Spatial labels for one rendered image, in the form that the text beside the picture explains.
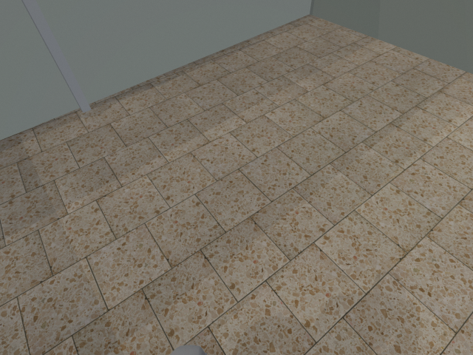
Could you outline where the panel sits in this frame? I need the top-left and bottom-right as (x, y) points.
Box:
(22, 0), (91, 112)

